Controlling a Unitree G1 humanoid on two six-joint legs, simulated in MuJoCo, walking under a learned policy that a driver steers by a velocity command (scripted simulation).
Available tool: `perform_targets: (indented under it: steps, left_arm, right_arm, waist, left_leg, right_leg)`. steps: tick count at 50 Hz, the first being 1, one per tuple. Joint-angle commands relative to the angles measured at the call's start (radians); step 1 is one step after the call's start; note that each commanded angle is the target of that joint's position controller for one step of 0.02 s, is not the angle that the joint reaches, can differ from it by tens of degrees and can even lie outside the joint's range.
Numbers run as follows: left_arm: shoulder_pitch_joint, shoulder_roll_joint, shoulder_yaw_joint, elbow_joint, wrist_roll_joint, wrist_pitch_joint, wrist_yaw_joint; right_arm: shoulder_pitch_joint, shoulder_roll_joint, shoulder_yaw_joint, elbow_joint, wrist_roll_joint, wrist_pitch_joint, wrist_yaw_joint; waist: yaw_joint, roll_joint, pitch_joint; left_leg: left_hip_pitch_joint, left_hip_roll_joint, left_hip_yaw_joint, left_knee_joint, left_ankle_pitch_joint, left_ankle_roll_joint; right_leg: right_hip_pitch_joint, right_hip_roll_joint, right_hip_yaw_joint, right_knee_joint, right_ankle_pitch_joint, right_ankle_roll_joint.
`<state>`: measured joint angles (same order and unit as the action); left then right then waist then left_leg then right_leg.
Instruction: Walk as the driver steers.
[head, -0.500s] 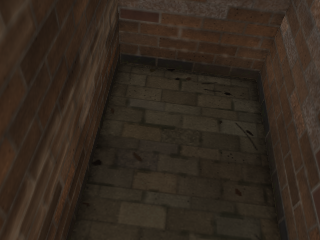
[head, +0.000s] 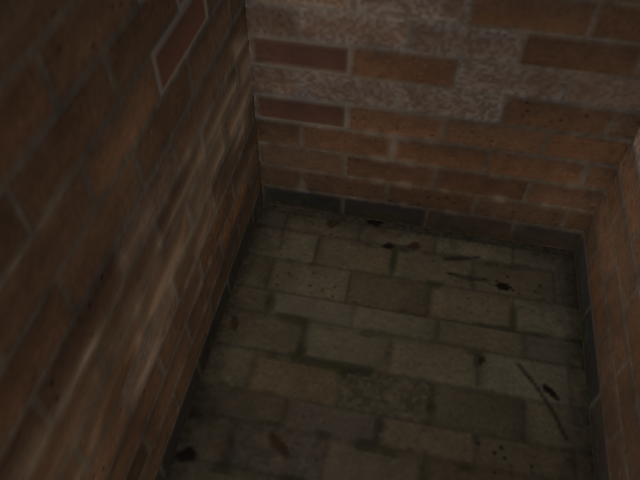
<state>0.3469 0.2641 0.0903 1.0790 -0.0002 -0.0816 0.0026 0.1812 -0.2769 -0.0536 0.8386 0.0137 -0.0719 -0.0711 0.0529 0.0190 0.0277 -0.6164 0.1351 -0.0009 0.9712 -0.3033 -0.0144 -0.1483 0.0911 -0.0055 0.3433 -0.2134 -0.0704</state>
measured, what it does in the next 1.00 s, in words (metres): walks ahead: left foot, then right foot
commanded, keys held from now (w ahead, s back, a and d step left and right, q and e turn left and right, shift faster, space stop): w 0.24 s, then no key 0.76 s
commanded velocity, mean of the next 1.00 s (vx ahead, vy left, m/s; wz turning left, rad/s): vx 0.23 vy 0.00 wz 0.00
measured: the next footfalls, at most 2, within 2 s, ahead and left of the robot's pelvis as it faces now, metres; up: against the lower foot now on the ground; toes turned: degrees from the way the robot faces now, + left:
left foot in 0.18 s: +0.26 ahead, +0.13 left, +0.00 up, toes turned +4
right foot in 0.56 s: +0.48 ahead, -0.14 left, +0.00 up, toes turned +4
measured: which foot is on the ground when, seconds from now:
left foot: up 0.00-0.16, down 0.18-0.58, up 0.60-0.80, down 0.82-1.00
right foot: down 0.00-0.22, up 0.24-0.54, down 0.56-1.00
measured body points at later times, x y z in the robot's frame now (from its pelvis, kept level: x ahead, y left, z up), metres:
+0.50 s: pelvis +0.28 +0.00 +0.00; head +0.32 +0.03 +0.45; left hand +0.43 +0.24 -0.14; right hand +0.26 -0.28 -0.12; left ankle +0.22 +0.13 -0.74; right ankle +0.42 -0.15 -0.71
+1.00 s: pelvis +0.40 -0.03 +0.00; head +0.44 -0.02 +0.44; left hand +0.51 +0.23 -0.15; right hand +0.48 -0.27 -0.14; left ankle +0.35 +0.10 -0.74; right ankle +0.44 -0.14 -0.74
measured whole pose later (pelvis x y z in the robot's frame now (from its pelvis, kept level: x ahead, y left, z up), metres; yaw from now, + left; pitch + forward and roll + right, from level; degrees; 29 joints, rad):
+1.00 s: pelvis +0.40 -0.03 +0.00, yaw +1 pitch +0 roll -1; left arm 0.09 0.23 0.06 1.03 0.01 0.00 0.03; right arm 0.19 -0.20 0.02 0.96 -0.02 -0.04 -0.05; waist -0.02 -0.01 0.07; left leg -0.14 0.05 0.01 0.49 -0.34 -0.03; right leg -0.26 0.05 0.04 0.45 -0.19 -0.01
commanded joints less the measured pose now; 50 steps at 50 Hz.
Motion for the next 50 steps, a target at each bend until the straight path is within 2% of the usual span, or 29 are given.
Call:
perform_targets:
  steps: [1, 6, 8, 9, 10, 11, 12, 13, 15, 16, 19, 21, 23, 25, 28, 29, 30, 31, 33, 35, 38, 39, 41, 42, 43, 44, 47, 48, 50]
  left_arm:
    - [-0.063, 0.184, 0.034, -0.079, -0.009, -0.01, 0.009]
    - [0.033, 0.2, 0.04, -0.064, -0.027, 0.003, -0.005]
    - [0.027, 0.197, 0.035, -0.058, -0.04, 0.015, -0.004]
    - [0.021, 0.172, 0.024, -0.062, -0.031, 0.013, -0.006]
    - [-0.008, 0.114, 0.006, -0.091, -0.024, 0.013, -0.004]
    - [0.002, 0.052, -0.016, -0.115, -0.016, -0.006, 0.005]
    - [0.009, 0.077, -0.01, -0.103, -0.032, -0.022, 0.005]
    - [-0.034, 0.087, -0.009, -0.122, -0.068, -0.024, 0.017]
    - [-0.117, 0.088, -0.005, -0.138, -0.041, -0.006, 0.037]
    - [-0.134, 0.083, -0.001, -0.15, -0.018, 0.013, 0.039]
    - [-0.137, -0.016, -0.029, -0.16, -0.012, 0.048, 0.025]
    - [-0.211, -0.039, -0.05, -0.178, -0.006, 0.044, 0.007]
    - [-0.226, -0.006, -0.049, -0.174, 0.002, 0.053, -0.004]
    - [-0.208, 0.027, -0.041, -0.15, 0.001, 0.065, -0.007]
    - [-0.154, 0.094, -0.013, -0.089, 0.026, 0.051, -0.004]
    - [-0.098, 0.139, 0.0, -0.064, 0.041, 0.04, 0.001]
    - [-0.104, 0.188, 0.006, -0.06, 0.047, 0.04, 0.009]
    - [-0.1, 0.136, -0.007, -0.068, 0.033, 0.037, 0.013]
    - [-0.174, 0.105, -0.013, -0.093, 0.021, 0.031, 0.014]
    - [-0.271, 0.093, -0.014, -0.117, 0.028, 0.034, 0.021]
    - [-0.312, 0.109, 0.001, -0.123, 0.026, 0.064, 0.036]
    - [-0.316, 0.111, 0.002, -0.128, 0.012, 0.07, 0.042]
    - [-0.299, 0.08, -0.003, -0.125, -0.01, 0.071, 0.044]
    - [-0.291, 0.053, -0.008, -0.13, -0.016, 0.073, 0.044]
    - [-0.248, 0.027, -0.013, -0.124, 0.003, 0.073, 0.04]
    - [-0.23, 0.043, -0.011, -0.107, 0.016, 0.077, 0.039]
    - [-0.248, 0.096, -0.006, -0.094, 0.005, 0.069, 0.039]
    - [-0.238, 0.076, -0.01, -0.081, 0.014, 0.073, 0.027]
    - [-0.258, 0.079, -0.009, -0.075, 0.003, 0.079, 0.018]
  right_arm:
    - [-0.004, -0.034, 0.011, -0.044, 0.004, 0.007, 0.008]
    - [-0.119, -0.044, 0.039, -0.085, 0.02, -0.003, 0.045]
    - [-0.013, -0.065, 0.032, -0.059, 0.012, -0.001, 0.048]
    - [0.138, -0.11, 0.008, -0.013, 0.012, 0.003, 0.046]
    - [0.284, -0.196, -0.032, 0.033, -0.01, 0.003, 0.029]
    - [0.444, -0.296, -0.062, 0.07, -0.033, 0.003, 0.034]
    - [0.395, -0.211, -0.035, 0.076, -0.032, -0.017, 0.039]
    - [0.303, -0.179, -0.033, 0.069, -0.012, -0.032, 0.042]
    - [0.186, -0.132, -0.028, 0.053, -0.018, -0.042, 0.044]
    - [0.163, -0.115, -0.024, 0.058, -0.018, -0.039, 0.04]
    - [0.124, -0.084, -0.016, 0.075, -0.031, -0.02, 0.019]
    - [0.097, -0.142, -0.033, 0.065, -0.032, -0.013, 0.004]
    - [0.134, -0.169, -0.042, 0.071, -0.018, -0.014, 0.0]
    - [0.115, -0.157, -0.045, 0.076, -0.008, -0.017, 0.002]
    - [0.134, -0.117, -0.027, 0.094, -0.007, -0.021, -0.005]
    - [0.23, -0.077, -0.015, 0.109, -0.014, -0.021, -0.003]
    - [0.353, -0.005, 0.011, 0.105, -0.03, -0.025, -0.01]
    - [0.364, -0.012, 0.024, 0.112, -0.007, -0.005, -0.003]
    - [0.268, -0.064, 0.013, 0.106, 0.013, 0.036, -0.012]
    - [0.194, -0.08, 0.011, 0.087, 0.004, 0.064, -0.03]
    - [0.169, -0.037, 0.029, 0.095, 0.003, 0.069, -0.031]
    - [0.18, -0.018, 0.036, 0.104, 0.002, 0.068, -0.021]
    - [0.189, -0.028, 0.04, 0.123, -0.022, 0.075, 0.0]
    - [0.166, -0.069, 0.039, 0.111, -0.047, 0.073, 0.011]
    - [0.065, -0.057, 0.05, 0.09, -0.049, 0.064, 0.017]
    - [-0.016, -0.021, 0.066, 0.062, -0.046, 0.048, 0.021]
    - [0.012, -0.073, 0.05, 0.071, -0.038, 0.02, 0.025]
    - [0.065, -0.065, 0.044, 0.097, -0.034, 0.016, 0.017]
    - [0.079, -0.064, 0.042, 0.107, -0.038, 0.019, 0.009]
  waist:
    - [-0.044, -0.056, 0.054]
    - [-0.012, -0.041, 0.081]
    - [-0.091, -0.074, 0.024]
    - [-0.161, -0.046, -0.068]
    - [-0.197, 0.02, -0.172]
    - [-0.22, 0.246, -0.276]
    - [-0.17, 0.213, -0.279]
    - [-0.145, 0.141, -0.127]
    - [-0.103, 0.024, -0.023]
    - [-0.07, -0.019, 0.004]
    - [-0.022, 0.053, 0.013]
    - [-0.035, 0.117, -0.007]
    - [-0.045, 0.151, -0.049]
    - [-0.03, 0.19, -0.035]
    - [0.0, 0.139, -0.017]
    - [-0.004, 0.035, -0.048]
    - [-0.085, -0.165, -0.155]
    - [-0.071, -0.245, -0.242]
    - [-0.076, -0.148, -0.189]
    - [-0.095, -0.159, -0.108]
    - [-0.112, -0.17, -0.066]
    - [-0.128, -0.143, -0.077]
    - [-0.133, -0.089, -0.081]
    - [-0.117, -0.015, -0.062]
    - [-0.043, 0.081, -0.04]
    - [-0.03, 0.077, -0.033]
    - [-0.074, 0.028, -0.065]
    - [-0.073, 0.027, -0.086]
    - [-0.082, -0.004, -0.073]
  left_leg:
    - [0.082, 0.0, -0.005, -0.186, 0.111, -0.013]
    - [0.1, -0.054, 0.062, -0.376, 0.091, 0.022]
    - [0.298, -0.115, 0.108, -0.454, 0.055, 0.042]
    - [0.49, -0.142, 0.114, -0.466, 0.071, 0.062]
    - [0.728, -0.035, -0.072, -0.478, 0.049, 0.118]
    - [0.914, 0.211, -0.579, -0.636, -0.043, 0.261]
    - [0.915, 0.285, -0.761, -0.709, -0.126, 0.285]
    - [0.835, 0.279, -0.62, -0.674, 0.09, 0.271]
    - [0.664, 0.219, -0.365, -0.648, 0.54, 0.239]
    - [0.584, 0.184, -0.289, -0.668, 0.612, 0.219]
    - [0.495, 0.106, -0.112, -0.672, 0.753, 0.173]
    - [0.422, 0.052, -0.013, -0.668, 0.785, 0.145]
    - [0.389, 0.067, -0.012, -0.681, 0.714, 0.148]
    - [0.373, 0.062, 0.005, -0.656, 0.541, 0.122]
    - [0.328, 0.02, 0.011, -0.52, 0.337, 0.056]
    - [0.275, -0.04, 0.053, -0.346, 0.224, 0.008]
    - [0.181, -0.091, 0.039, -0.168, -0.144, -0.056]
    - [0.195, -0.073, -0.022, 0.036, -0.404, -0.091]
    - [0.147, -0.042, -0.067, 0.218, -0.38, -0.098]
    - [0.178, -0.009, -0.066, 0.119, -0.34, -0.095]
    - [0.319, -0.048, 0.0, -0.255, -0.301, -0.077]
    - [0.382, -0.066, 0.019, -0.384, -0.168, -0.067]
    - [0.481, -0.101, 0.053, -0.56, 0.02, -0.038]
    - [0.393, -0.041, -0.043, -0.573, 0.012, -0.003]
    - [0.302, 0.0, -0.112, -0.598, 0.021, 0.032]
    - [0.299, -0.005, -0.101, -0.6, 0.062, 0.022]
    - [0.428, -0.048, -0.053, -0.566, 0.269, -0.023]
    - [0.458, -0.047, -0.037, -0.551, 0.281, -0.021]
    - [0.477, -0.044, -0.038, -0.559, 0.313, -0.015]
  right_leg:
    - [-0.109, -0.249, 0.198, -0.204, 0.04, -0.15]
    - [0.04, -0.262, 0.165, -0.138, 0.187, -0.147]
    - [0.05, -0.232, 0.123, -0.005, 0.417, -0.116]
    - [0.026, -0.189, 0.079, 0.167, 0.552, -0.088]
    - [-0.139, -0.113, 0.026, 0.396, 0.524, -0.028]
    - [-0.36, 0.023, 0.04, 0.778, 0.085, 0.037]
    - [-0.488, 0.018, 0.204, 0.937, -0.33, 0.026]
    - [-0.578, -0.027, 0.184, 1.018, -0.311, 0.049]
    - [-0.568, -0.089, 0.152, 0.937, -0.201, 0.072]
    - [-0.517, -0.11, 0.149, 0.868, -0.137, 0.083]
    - [-0.394, -0.137, 0.106, 0.494, 0.023, 0.114]
    - [-0.249, -0.097, 0.033, 0.288, 0.189, 0.127]
    - [-0.135, -0.071, 0.003, 0.266, 0.309, 0.124]
    - [-0.085, -0.078, 0.023, 0.221, 0.321, 0.099]
    - [0.027, -0.057, 0.019, 0.173, 0.291, 0.057]
    - [0.126, -0.116, 0.065, 0.169, 0.642, 0.027]
    - [0.255, -0.292, 0.261, 0.195, 0.869, -0.094]
    - [0.214, -0.388, 0.416, 0.129, 0.724, -0.191]
    - [0.061, -0.369, 0.444, 0.038, 0.37, -0.197]
    - [-0.092, -0.325, 0.369, -0.003, 0.266, -0.147]
    - [-0.173, -0.224, 0.245, -0.016, 0.193, -0.092]
    - [-0.166, -0.216, 0.236, -0.005, 0.165, -0.08]
    - [-0.164, -0.172, 0.192, 0.024, 0.07, -0.02]
    - [-0.105, -0.124, 0.134, 0.046, -0.05, 0.022]
    - [-0.031, -0.092, 0.109, 0.063, -0.073, 0.051]
    - [0.018, -0.099, 0.125, 0.062, -0.007, 0.063]
    - [0.016, -0.111, 0.132, 0.094, 0.316, 0.039]
    - [0.031, -0.12, 0.123, 0.089, 0.34, 0.03]
    - [0.023, -0.118, 0.127, 0.084, 0.371, 0.032]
